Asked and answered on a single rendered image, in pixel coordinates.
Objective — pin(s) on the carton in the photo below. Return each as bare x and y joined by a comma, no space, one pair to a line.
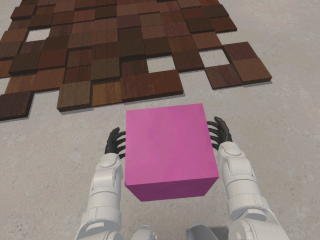
169,153

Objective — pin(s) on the right robot thigh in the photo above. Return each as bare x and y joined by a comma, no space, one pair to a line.
200,232

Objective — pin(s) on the robot right upper arm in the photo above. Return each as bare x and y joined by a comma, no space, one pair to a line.
251,229

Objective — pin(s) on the robot left hand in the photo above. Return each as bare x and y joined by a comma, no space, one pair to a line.
112,143

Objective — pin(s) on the robot left shin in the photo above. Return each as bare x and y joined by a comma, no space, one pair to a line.
146,227

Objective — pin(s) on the left robot forearm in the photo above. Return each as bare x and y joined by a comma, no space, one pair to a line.
103,207

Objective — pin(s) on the robot left upper arm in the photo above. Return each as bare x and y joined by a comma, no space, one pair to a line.
106,235

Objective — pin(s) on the robot right hand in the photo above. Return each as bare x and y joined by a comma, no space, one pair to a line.
222,132

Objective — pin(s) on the right robot forearm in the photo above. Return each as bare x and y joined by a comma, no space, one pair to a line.
244,196

